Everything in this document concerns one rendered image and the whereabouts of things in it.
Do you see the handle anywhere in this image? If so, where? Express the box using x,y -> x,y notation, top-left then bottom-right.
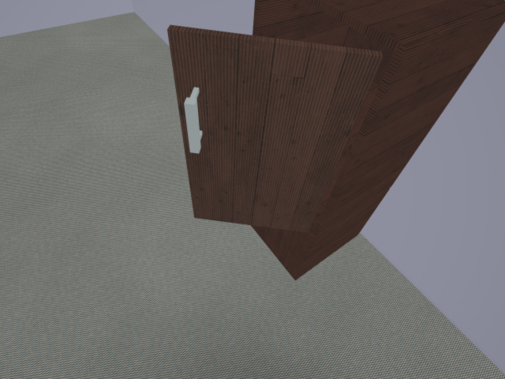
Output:
184,87 -> 203,154

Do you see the cupboard door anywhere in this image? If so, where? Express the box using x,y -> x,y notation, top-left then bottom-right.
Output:
167,25 -> 383,233

